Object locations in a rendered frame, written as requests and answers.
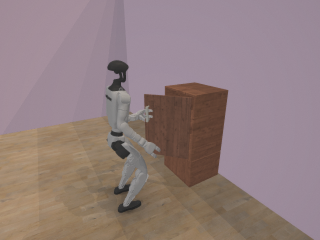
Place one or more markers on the robot right forearm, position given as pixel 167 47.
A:
pixel 128 132

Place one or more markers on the handle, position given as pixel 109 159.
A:
pixel 147 113

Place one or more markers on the robot right upper arm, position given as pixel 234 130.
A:
pixel 124 100

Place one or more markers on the robot left shin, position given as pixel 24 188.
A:
pixel 126 174

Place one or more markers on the robot right hand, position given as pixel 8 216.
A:
pixel 150 147

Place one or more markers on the robot left forearm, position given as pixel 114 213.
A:
pixel 133 117

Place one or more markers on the robot left hand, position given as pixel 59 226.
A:
pixel 141 115

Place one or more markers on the cupboard door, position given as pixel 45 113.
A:
pixel 169 128

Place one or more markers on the robot right thigh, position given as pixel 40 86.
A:
pixel 125 150

